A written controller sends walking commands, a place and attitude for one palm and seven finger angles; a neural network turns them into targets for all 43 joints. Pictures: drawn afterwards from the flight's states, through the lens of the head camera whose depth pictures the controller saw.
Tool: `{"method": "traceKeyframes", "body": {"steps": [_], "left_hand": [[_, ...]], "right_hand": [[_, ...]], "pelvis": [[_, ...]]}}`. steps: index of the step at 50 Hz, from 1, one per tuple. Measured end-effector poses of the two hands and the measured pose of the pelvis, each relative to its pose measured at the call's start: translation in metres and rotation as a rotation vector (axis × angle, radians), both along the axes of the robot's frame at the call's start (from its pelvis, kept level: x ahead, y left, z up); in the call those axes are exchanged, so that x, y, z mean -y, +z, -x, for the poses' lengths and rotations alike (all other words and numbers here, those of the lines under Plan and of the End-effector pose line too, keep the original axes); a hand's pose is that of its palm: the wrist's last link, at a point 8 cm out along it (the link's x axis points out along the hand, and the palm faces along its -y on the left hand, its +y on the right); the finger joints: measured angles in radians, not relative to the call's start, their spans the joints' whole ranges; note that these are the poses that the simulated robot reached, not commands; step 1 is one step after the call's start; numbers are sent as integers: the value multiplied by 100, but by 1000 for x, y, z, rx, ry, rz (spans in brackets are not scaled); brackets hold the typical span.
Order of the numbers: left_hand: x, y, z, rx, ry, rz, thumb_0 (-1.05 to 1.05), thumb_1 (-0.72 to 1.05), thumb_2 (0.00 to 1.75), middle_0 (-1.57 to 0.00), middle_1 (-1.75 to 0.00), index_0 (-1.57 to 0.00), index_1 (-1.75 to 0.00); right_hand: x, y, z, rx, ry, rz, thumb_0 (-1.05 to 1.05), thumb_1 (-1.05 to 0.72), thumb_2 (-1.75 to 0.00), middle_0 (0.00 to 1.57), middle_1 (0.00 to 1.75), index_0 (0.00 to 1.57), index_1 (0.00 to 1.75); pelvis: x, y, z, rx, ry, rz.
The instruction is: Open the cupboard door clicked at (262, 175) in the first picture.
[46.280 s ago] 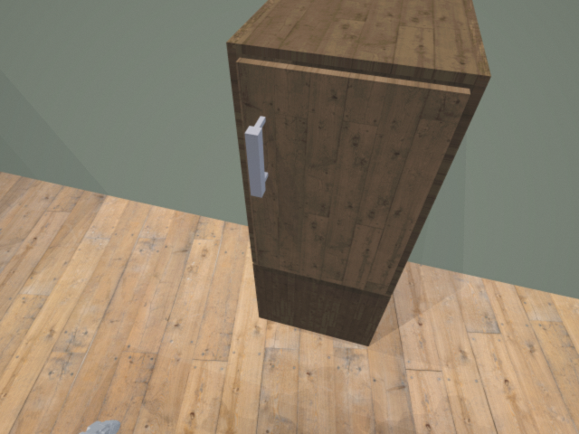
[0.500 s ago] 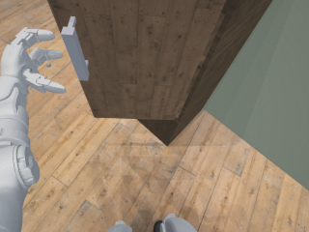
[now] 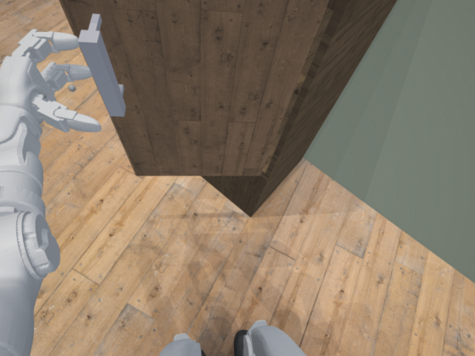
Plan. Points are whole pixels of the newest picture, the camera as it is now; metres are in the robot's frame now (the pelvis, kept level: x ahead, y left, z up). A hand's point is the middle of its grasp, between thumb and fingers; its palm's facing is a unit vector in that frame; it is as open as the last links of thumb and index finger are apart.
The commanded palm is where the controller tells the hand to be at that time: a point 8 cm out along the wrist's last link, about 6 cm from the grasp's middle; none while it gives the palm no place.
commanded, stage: slide the fingers in behind the handle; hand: left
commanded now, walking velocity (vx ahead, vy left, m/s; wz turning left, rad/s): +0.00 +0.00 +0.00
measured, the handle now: (107, 69) +0.56 +0.16 +0.09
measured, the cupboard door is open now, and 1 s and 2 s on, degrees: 43 43 43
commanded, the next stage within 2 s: close the thumb around the handle in 1.36 s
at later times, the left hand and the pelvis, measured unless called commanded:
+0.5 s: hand (95, 91) +0.52 +0.18 +0.09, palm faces -0.05 -1.00 +0.00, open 14.0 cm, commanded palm +0.50 +0.21 +0.10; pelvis +0.00 +0.00 +0.00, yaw +1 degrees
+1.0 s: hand (120, 92) +0.51 +0.14 +0.10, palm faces -0.04 -1.00 -0.01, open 14.0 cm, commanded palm +0.49 +0.19 +0.10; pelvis +0.00 -0.01 +0.00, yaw +0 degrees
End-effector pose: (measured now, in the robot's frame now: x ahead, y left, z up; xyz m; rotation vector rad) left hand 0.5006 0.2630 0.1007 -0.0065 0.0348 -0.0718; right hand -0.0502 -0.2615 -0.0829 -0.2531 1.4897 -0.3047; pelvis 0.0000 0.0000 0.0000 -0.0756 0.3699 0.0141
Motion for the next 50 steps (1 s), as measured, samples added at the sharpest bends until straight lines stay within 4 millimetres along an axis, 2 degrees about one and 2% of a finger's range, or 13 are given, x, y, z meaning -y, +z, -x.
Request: {"method": "traceKeyframes", "body": {"steps": [6, 22, 50], "left_hand": [[6, -2, 2, -4, 20, -8, -1, -50, 30, -30, -120, -29, -120], [27, -5, 3, 2, 20, -15, -1, -50, 30, -30, -120, -29, -120], [68, -4, 5, 3, 27, -19, -1, -50, 30, -30, -120, -29, -120]], "right_hand": [[-2, -1, -4, 26, 2, -7, 0, -91, -90, 20, 30, 20, 30], [-1, -10, -35, 113, 46, -33, 0, -91, -90, 20, 30, 20, 30], [9, -14, -30, 121, 33, -62, 0, -91, -90, 20, 30, 20, 30]], "pelvis": [[-1, 0, 0, 6, -2, -1], [2, -2, 2, 10, 6, -6], [14, 0, 2, 23, -1, -26]]}}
